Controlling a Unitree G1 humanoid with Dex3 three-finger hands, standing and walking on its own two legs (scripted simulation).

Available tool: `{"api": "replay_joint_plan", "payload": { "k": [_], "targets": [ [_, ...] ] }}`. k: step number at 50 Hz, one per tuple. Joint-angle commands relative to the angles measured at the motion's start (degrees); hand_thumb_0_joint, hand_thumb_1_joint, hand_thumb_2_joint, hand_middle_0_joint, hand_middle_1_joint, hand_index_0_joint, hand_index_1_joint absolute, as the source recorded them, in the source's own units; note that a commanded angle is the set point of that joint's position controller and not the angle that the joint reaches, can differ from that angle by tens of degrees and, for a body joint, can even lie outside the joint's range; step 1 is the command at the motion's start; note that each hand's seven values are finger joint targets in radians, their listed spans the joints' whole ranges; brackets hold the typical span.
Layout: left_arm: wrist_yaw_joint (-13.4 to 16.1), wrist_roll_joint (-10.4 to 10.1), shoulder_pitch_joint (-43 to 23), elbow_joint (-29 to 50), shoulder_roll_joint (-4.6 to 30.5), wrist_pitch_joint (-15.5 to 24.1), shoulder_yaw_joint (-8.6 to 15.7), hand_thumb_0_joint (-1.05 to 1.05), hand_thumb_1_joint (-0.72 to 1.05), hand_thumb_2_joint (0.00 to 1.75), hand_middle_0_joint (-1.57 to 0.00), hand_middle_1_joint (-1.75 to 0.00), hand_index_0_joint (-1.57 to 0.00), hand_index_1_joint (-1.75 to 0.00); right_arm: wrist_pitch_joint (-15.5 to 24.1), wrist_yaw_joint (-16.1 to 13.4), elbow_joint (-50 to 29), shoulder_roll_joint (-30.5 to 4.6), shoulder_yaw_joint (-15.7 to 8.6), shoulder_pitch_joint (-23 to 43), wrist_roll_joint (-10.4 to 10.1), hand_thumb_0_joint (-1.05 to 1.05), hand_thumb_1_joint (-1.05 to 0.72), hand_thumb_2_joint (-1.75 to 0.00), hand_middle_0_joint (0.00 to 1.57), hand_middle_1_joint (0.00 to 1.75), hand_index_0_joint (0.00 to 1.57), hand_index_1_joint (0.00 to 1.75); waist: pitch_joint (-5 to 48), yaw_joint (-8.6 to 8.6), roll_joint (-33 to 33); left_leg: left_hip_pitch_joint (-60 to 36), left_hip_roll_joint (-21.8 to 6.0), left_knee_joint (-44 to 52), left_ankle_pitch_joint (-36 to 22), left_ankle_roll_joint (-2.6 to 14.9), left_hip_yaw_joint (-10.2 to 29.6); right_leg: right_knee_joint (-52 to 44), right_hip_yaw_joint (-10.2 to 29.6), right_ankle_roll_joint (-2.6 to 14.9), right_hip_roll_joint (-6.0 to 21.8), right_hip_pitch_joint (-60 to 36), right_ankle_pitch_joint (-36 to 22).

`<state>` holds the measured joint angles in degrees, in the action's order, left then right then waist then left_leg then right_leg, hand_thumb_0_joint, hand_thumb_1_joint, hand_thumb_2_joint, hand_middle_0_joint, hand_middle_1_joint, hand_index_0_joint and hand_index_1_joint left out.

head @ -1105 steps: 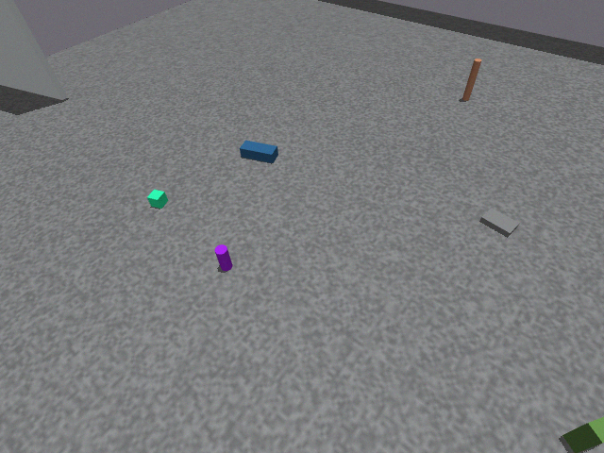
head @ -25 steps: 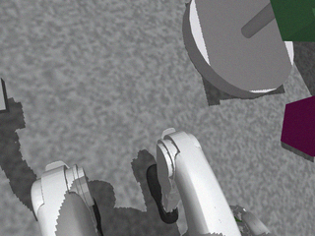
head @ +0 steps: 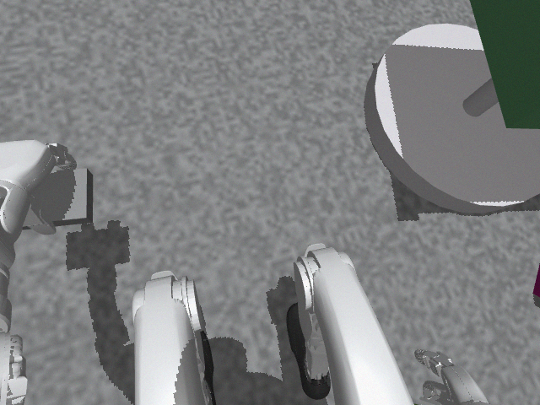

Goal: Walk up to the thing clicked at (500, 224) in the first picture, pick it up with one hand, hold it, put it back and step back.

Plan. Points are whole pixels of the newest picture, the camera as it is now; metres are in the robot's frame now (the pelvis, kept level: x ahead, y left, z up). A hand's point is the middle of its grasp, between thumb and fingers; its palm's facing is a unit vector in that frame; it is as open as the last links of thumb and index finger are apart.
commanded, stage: lift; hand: left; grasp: from above
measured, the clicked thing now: (44, 199) +0.46 +0.32 -0.14
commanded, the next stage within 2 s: hold in 1.16 s
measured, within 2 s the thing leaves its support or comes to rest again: neither
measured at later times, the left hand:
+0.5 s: hand out of the picture +0.36 +0.28 +0.12, palm faces -0.44 -0.08 -0.89, open 10.4 cm
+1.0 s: hand out of the picture +0.37 +0.24 +0.23, palm faces -0.42 -0.06 -0.90, open 10.4 cm
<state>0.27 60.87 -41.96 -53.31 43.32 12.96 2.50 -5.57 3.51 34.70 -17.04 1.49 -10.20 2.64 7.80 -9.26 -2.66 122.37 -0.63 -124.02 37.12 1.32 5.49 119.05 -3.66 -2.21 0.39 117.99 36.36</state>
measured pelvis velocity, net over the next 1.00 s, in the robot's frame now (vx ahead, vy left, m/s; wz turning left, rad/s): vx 0.05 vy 0.00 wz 0.07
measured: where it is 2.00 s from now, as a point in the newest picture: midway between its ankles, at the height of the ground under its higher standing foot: (257, 381)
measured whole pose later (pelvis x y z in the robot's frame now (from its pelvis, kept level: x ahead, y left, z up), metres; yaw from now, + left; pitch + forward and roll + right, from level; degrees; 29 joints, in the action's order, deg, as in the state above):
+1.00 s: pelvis +0.05 +0.00 +0.30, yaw +4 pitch +13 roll -2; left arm 8.0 58.9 -21.0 -48.6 24.5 3.9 -9.7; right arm 0.8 -3.2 42.2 -14.1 -2.3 -14.1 -1.9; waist 6.4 -3.8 -2.3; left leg 47.5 -2.2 -59.2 24.3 0.1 -0.1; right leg 56.8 0.0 -1.0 -0.4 46.6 22.9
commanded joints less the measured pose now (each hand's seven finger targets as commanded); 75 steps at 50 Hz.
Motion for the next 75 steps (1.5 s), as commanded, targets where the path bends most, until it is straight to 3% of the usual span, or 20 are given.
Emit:
{"api": "replay_joint_plan", "payload": {
  "k": [1, 2, 4, 10, 18, 20, 25, 26, 30, 31, 35, 38, 41, 45, 47, 49, 54, 66, 70, 75],
  "targets": [
    [1.79, -2.71, -16.11, 16.31, 14.15, -0.45, 3.75, 0.00, 0.74, 0.54, -1.06, -0.49, -1.08, -0.47, 0.93, -1.31, -2.39, -11.75, -5.54, -9.18, -1.25, 0.00, -0.90, -0.90, 0.20, 0.30, 0.20, 0.30, 40.19, 0.07, -13.35, -37.82, 0.17, 22.53, -5.17, 0.87, 0.29, -15.85, -2.07, 3.71, -1.62, -21.52, -9.35],
    [1.73, -3.09, -15.45, 17.08, 12.98, -0.56, 2.99, 0.00, 0.73, 0.53, -1.05, -0.50, -1.07, -0.47, 1.03, -1.54, -2.26, -11.29, -5.53, -9.07, -1.40, 0.00, -0.90, -0.90, 0.20, 0.30, 0.20, 0.30, 39.94, -0.09, -12.92, -38.46, 0.17, 23.04, -6.25, 0.89, -0.01, -16.79, -1.96, 3.63, -1.73, -22.78, -10.04],
    [2.03, -3.53, -13.24, 18.45, 14.11, -1.02, 4.47, 0.00, 0.72, 0.54, -1.04, -0.51, -1.06, -0.48, 1.21, -2.04, -2.12, -11.23, -5.90, -8.74, -1.81, 0.00, -0.90, -0.90, 0.20, 0.30, 0.20, 0.30, 40.08, 1.00, -12.31, -41.25, 0.18, 25.08, -7.62, 0.81, 0.06, -18.74, -1.67, 3.47, -1.38, -24.85, -10.60],
    [2.60, -4.00, -7.86, 22.00, 11.77, -2.92, 4.07, 0.00, 0.71, 0.55, -1.03, -0.50, -1.05, -0.48, 1.56, -3.57, -2.60, -9.58, -6.03, -6.16, -2.69, 0.00, -0.89, -0.90, 0.20, 0.30, 0.20, 0.30, 37.46, 2.32, -10.28, -47.42, -0.02, 33.20, -4.72, 0.78, -0.64, -27.01, -0.78, 3.07, -1.69, -34.14, -8.89],
    [1.75, -5.58, 2.34, 24.58, 5.48, -6.33, 0.76, 0.00, 0.72, 0.57, -1.04, -0.50, -1.06, -0.48, 2.77, -5.58, -1.97, -7.60, -5.72, -3.45, -3.91, 0.00, -0.89, -0.90, 0.20, 0.30, 0.20, 0.30, 30.23, 3.21, -6.78, -56.53, -0.43, 45.75, -3.32, 0.41, -0.51, -38.95, 0.01, 2.84, -2.12, -46.06, -7.85],
    [1.96, -5.44, 2.83, 25.38, 5.42, -6.55, 0.85, 0.00, 0.70, 0.57, -1.02, -0.52, -1.04, -0.49, 3.42, -6.17, -1.50, -7.26, -5.45, -3.08, -4.18, 0.00, -0.89, -0.90, 0.20, 0.30, 0.20, 0.30, 28.11, 3.55, -6.04, -59.01, -0.52, 48.84, -2.97, 0.21, -0.22, -41.54, 0.30, 2.87, -2.17, -48.47, -7.45],
    [3.15, -5.02, 3.62, 23.49, 0.58, -6.31, -2.62, 0.00, 0.68, 0.51, -0.99, -0.50, -1.02, -0.48, 5.45, -7.31, -0.35, -6.30, -5.15, -3.07, -4.26, 0.00, -0.89, -0.90, 0.20, 0.30, 0.20, 0.30, 22.39, 2.71, -4.68, -64.26, -0.53, 55.70, -2.11, 0.08, -0.47, -49.16, 1.27, 2.80, -2.35, -54.62, -6.95],
    [3.69, -5.00, 4.28, 22.49, 1.39, -6.26, -1.42, 0.00, 0.66, 0.51, -0.99, -0.50, -1.01, -0.47, 5.86, -7.43, -0.15, -6.46, -5.30, -2.96, -4.35, 0.00, -0.90, -0.90, 0.20, 0.30, 0.20, 0.30, 22.08, 3.63, -4.37, -65.77, -0.47, 57.14, -2.34, 0.04, -0.42, -50.38, 1.49, 2.81, -2.33, -56.27, -7.13],
    [5.42, -4.10, 4.00, 20.39, -0.11, -6.14, -2.66, 0.00, 0.69, 0.51, -1.00, -0.51, -1.03, -0.49, 7.16, -7.58, 0.66, -6.02, -5.42, -3.03, -4.29, 0.00, -0.90, -0.90, 0.20, 0.30, 0.20, 0.30, 18.84, 3.96, -4.42, -69.24, -0.19, 62.10, -2.03, -0.10, -1.33, -56.66, 2.50, 2.69, -2.40, -61.21, -6.16],
    [5.74, -3.85, 3.63, 20.06, -1.80, -6.03, -4.31, 0.00, 0.69, 0.50, -1.00, -0.51, -1.03, -0.48, 7.49, -7.54, 0.91, -5.69, -5.33, -3.05, -4.31, 0.00, -0.90, -0.90, 0.20, 0.30, 0.20, 0.30, 18.07, 3.76, -4.55, -70.28, -0.12, 63.07, -2.62, -0.16, -1.62, -57.88, 2.61, 2.73, -2.43, -62.29, -6.50],
    [7.41, -2.77, 6.66, 17.22, -2.93, -6.34, -4.52, 0.00, 0.70, 0.50, -1.01, -0.52, -1.04, -0.49, 8.29, -7.44, 1.32, -5.44, -5.85, -3.72, -4.69, 0.00, -0.90, -0.90, 0.20, 0.30, 0.20, 0.30, 18.01, 4.90, -2.26, -74.79, 0.61, 65.68, -8.10, -0.37, -3.08, -62.89, 3.54, 2.87, -2.56, -67.99, -8.93],
    [8.57, -2.04, 4.06, 17.32, -5.10, -6.91, -6.98, 0.00, 0.73, 0.53, -1.02, -0.57, -1.06, -0.53, 8.67, -7.30, 1.79, -5.25, -5.95, -4.36, -4.79, 0.00, -0.90, -0.90, 0.20, 0.30, 0.20, 0.30, 17.02, 4.24, -1.28, -78.01, 1.03, 67.45, -11.24, -0.30, -4.48, -66.35, 4.20, 2.87, -2.60, -70.86, -11.05],
    [9.76, -2.06, 3.23, 16.15, -4.07, -7.84, -5.90, 0.00, 0.75, 0.54, -1.04, -0.55, -1.07, -0.52, 8.78, -7.22, 2.24, -5.49, -6.48, -5.02, -4.64, 0.00, -0.90, -0.90, 0.20, 0.30, 0.20, 0.30, 17.65, 5.11, -1.42, -82.02, 0.80, 69.97, -15.15, -0.55, -4.70, -68.33, 3.90, 2.73, -2.50, -74.82, -15.02],
    [10.52, -1.62, 3.91, 14.10, -4.99, -9.23, -6.77, 0.00, 0.73, 0.56, -1.04, -0.56, -1.07, -0.53, 8.61, -7.05, 2.21, -5.35, -6.49, -4.83, -4.84, 0.00, -0.90, -0.90, 0.20, 0.30, 0.20, 0.30, 16.76, 5.86, -0.71, -85.79, 0.79, 73.18, -18.84, -0.73, -4.88, -70.84, 3.85, 2.73, -2.50, -78.58, -18.39],
    [10.39, -1.82, 4.10, 14.06, -4.90, -9.58, -6.56, 0.00, 0.71, 0.56, -1.03, -0.55, -1.05, -0.52, 8.47, -7.03, 2.09, -5.41, -6.67, -4.86, -4.89, 0.00, -0.90, -0.90, 0.20, 0.30, 0.20, 0.30, 15.95, 6.11, -0.52, -87.17, 0.87, 74.71, -19.55, -0.72, -5.05, -72.40, 4.05, 2.65, -2.56, -80.13, -19.24],
    [9.73, -2.28, 3.44, 14.06, -6.84, -9.97, -8.40, 0.00, 0.72, 0.56, -1.03, -0.55, -1.06, -0.52, 8.34, -6.96, 1.82, -5.03, -6.60, -4.38, -4.84, 0.00, -0.90, -0.90, 0.20, 0.30, 0.20, 0.30, 14.96, 5.67, 0.64, -88.39, 1.09, 75.98, -19.95, -0.57, -5.37, -74.25, 4.34, 2.48, -2.39, -81.96, -19.95],
    [8.05, -3.56, 6.06, 15.94, -7.42, -10.16, -8.62, 0.00, 0.72, 0.54, -1.05, -0.51, -1.07, -0.48, 8.04, -6.89, 0.64, -5.09, -6.79, -3.73, -5.08, 0.00, -0.90, -0.90, 0.20, 0.30, 0.20, 0.30, 13.78, 6.90, -0.02, -92.20, 0.95, 80.37, -21.07, -0.82, -5.40, -76.89, 3.97, 2.76, -2.52, -85.37, -20.52],
    [6.51, -2.97, 4.53, 20.50, -6.06, -8.74, -7.76, 0.00, 0.69, 0.49, -0.98, -0.53, -1.03, -0.48, 7.28, -7.39, 0.51, -5.13, -6.86, -3.88, -5.11, 0.00, -0.90, -0.89, 0.20, 0.30, 0.20, 0.30, 14.65, 7.05, -0.69, -100.51, 0.99, 84.86, -28.57, -1.30, -5.56, -80.84, 4.00, 2.96, -2.65, -90.90, -26.31],
    [5.33, -2.58, 5.61, 19.51, -7.25, -8.75, -8.94, 0.00, 0.75, 0.51, -1.03, -0.52, -1.08, -0.47, 6.72, -7.34, 0.66, -5.13, -6.85, -3.48, -5.11, 0.00, -0.90, -0.89, 0.20, 0.30, 0.20, 0.30, 12.58, 6.79, 0.09, -101.68, 0.83, 85.96, -30.71, -1.23, -5.77, -82.11, 3.98, 2.92, -2.71, -91.63, -28.06],
    [3.42, -3.64, 8.84, 20.24, -7.55, -8.85, -8.99, 0.00, 0.76, 0.56, -1.04, -0.55, -1.08, -0.50, 6.08, -7.21, -0.30, -5.06, -6.78, -2.58, -5.41, 0.00, -0.89, -0.89, 0.20, 0.30, 0.20, 0.30, 11.61, 7.73, 1.44, -102.26, 1.19, 87.36, -32.39, -1.04, -6.00, -83.70, 4.17, 2.75, -2.64, -94.99, -29.76]
  ]
}}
